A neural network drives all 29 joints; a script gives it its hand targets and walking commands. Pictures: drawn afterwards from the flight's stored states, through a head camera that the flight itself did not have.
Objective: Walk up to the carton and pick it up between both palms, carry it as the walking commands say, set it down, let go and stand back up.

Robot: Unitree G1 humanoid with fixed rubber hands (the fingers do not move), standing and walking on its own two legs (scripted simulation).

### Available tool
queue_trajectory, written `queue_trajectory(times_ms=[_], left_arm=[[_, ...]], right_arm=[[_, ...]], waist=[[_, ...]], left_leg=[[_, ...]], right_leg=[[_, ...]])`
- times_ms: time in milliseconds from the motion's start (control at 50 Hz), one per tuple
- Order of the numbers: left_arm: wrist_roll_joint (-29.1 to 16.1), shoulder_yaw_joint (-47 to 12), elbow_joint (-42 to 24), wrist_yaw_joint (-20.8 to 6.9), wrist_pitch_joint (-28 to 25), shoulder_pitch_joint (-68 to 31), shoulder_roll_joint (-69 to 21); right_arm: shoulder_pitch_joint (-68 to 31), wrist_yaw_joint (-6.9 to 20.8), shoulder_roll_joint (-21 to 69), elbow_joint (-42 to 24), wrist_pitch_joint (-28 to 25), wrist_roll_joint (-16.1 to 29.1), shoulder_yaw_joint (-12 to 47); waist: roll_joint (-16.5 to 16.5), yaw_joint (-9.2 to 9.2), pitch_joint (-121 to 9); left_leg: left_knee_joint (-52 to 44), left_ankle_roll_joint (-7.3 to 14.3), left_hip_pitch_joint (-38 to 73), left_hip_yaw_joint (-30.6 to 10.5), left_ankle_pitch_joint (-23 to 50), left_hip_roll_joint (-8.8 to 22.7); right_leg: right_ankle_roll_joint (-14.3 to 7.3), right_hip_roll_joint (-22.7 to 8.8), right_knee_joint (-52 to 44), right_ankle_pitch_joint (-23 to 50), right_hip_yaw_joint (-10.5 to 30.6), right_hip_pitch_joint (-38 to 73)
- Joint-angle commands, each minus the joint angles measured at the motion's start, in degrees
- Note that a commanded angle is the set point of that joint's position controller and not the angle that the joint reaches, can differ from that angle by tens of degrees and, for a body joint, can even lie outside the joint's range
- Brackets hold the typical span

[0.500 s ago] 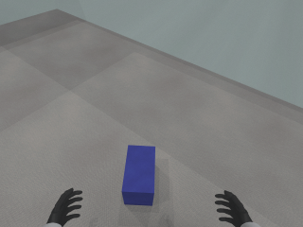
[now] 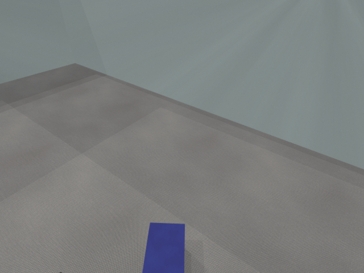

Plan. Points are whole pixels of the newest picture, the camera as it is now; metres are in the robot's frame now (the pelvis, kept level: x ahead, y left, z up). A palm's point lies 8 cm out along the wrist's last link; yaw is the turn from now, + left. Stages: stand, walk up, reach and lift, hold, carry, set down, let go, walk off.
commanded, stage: stand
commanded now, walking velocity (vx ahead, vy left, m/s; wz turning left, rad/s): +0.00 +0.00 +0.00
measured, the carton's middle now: (165, 264) +0.46 +0.07 -0.64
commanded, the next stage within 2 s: none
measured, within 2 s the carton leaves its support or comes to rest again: neither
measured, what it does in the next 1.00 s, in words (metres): shifts its weight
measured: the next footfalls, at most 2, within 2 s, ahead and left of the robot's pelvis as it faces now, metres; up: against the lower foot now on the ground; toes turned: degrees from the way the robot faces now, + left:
none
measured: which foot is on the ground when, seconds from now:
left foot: down 0.00-1.00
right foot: down 0.00-1.00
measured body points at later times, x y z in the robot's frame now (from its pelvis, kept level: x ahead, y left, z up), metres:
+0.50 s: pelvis -0.05 -0.02 +0.00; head -0.13 -0.02 +0.45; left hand +0.06 +0.28 -0.07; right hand +0.04 -0.32 -0.08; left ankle -0.06 +0.10 -0.72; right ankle -0.03 -0.13 -0.72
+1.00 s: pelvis -0.05 -0.02 +0.00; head -0.07 -0.02 +0.45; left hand +0.08 +0.28 -0.07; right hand +0.05 -0.32 -0.09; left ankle -0.06 +0.10 -0.72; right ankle -0.03 -0.13 -0.72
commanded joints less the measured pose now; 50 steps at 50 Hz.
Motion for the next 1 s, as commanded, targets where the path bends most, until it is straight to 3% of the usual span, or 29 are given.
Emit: queue_trajectory(times_ms=[0,40,80,160,200,260,340,420,500,640,740,900,980], left_arm=[[1.7,0.1,1.0,2.7,-3.2,-2.2,9.3],[1.9,0.1,2.1,3.1,-3.1,-1.3,9.6],[1.8,0.0,2.8,3.4,-3.1,-0.6,9.4],[1.9,0.0,3.4,3.5,-3.1,-2.3,9.4],[1.7,-0.2,3.9,3.3,-3.3,-2.7,9.2],[2.0,0.0,4.2,2.7,-3.6,-4.9,9.9],[2.4,0.1,3.9,2.0,-4.4,-6.1,11.3],[2.6,0.2,3.6,1.5,-4.6,-6.8,11.9],[2.7,0.3,4.0,1.4,-5.0,-5.6,11.6],[1.9,0.3,4.4,1.4,-5.2,-5.8,11.4],[1.4,0.1,4.6,1.6,-5.3,-6.4,11.5],[0.8,-0.3,6.0,2.2,-5.3,-6.0,11.3],[0.5,-0.4,6.2,2.4,-5.1,-6.6,11.3]], right_arm=[[-6.7,-2.6,-12.2,-2.4,-3.3,-1.6,-2.6],[-6.0,-2.7,-11.6,-2.1,-3.3,-1.4,-2.4],[-5.6,-2.8,-11.4,-1.4,-3.4,-1.3,-2.1],[-6.2,-2.7,-11.1,-1.0,-3.2,-1.8,-1.8],[-6.9,-2.6,-11.2,-0.6,-3.2,-2.0,-1.8],[-8.8,-2.2,-11.7,-0.7,-3.3,-2.2,-1.4],[-9.1,-1.5,-12.8,0.0,-3.6,-2.1,-1.7],[-8.6,-1.1,-13.5,1.0,-3.8,-1.9,-2.1],[-8.6,-0.9,-13.3,1.9,-4.1,-1.8,-2.3],[-9.4,-1.1,-13.7,2.8,-4.7,-0.9,-1.9],[-9.7,-1.3,-14.1,3.2,-4.7,-0.5,-1.8],[-10.1,-1.6,-13.9,3.8,-4.6,-0.1,-1.4],[-10.9,-1.8,-13.6,3.9,-4.2,-0.1,-1.1]], waist=[[5.3,0.68,-0.5],[3.2,0.49,-0.9],[2.7,0.50,0.3],[2.1,-0.44,3.3],[2.7,-0.35,5.2],[3.6,-0.08,9.4],[1.8,-0.04,16.2],[0.5,0.14,19.8],[1.2,0.68,19.2],[1.1,1.03,12.9],[0.6,0.73,11.9],[2.1,0.78,6.8],[1.8,0.50,5.8]], left_leg=[[-5.9,-0.6,2.6,-2.0,58.1,5.6],[-5.4,-0.7,1.2,-1.1,59.4,5.2],[-5.1,-0.8,0.0,-0.5,55.2,4.4],[-7.8,-0.4,-0.2,-1.4,42.1,4.6],[-9.5,0.0,-0.7,-2.7,34.5,5.0],[-13.1,0.4,-5.6,-5.8,17.1,5.5],[-14.2,1.1,-11.5,-7.3,-1.2,4.1],[-14.4,1.6,-13.7,-8.3,-7.8,3.5],[-14.4,1.8,-13.1,-8.6,-6.1,3.5],[-13.3,1.3,-8.1,-8.4,5.3,4.4],[-13.3,1.3,-6.3,-8.4,8.3,4.9],[-11.2,0.8,-1.8,-6.2,21.6,5.3],[-10.6,0.8,-1.0,-5.7,22.3,5.6]], right_leg=[[-4.0,-4.0,-1.1,40.6,0.3,4.5],[-4.4,-4.6,-1.5,44.2,0.6,7.2],[-4.9,-5.5,-2.4,45.1,1.7,7.6],[-4.5,-6.4,-4.4,37.6,2.9,4.1],[-4.1,-6.2,-5.4,30.9,3.0,1.9],[-3.9,-5.6,-7.7,13.3,4.6,-1.2],[-4.8,-6.3,-12.3,-6.2,10.1,-7.0],[-4.9,-6.3,-14.7,-16.3,12.5,-10.9],[-5.2,-6.4,-14.1,-15.5,12.3,-9.9],[-5.1,-6.7,-11.2,-3.4,10.5,-4.5],[-5.1,-7.3,-11.0,0.2,10.6,-4.3],[-5.1,-8.2,-7.7,18.6,8.3,1.1],[-5.3,-8.4,-7.4,19.2,8.0,1.2]])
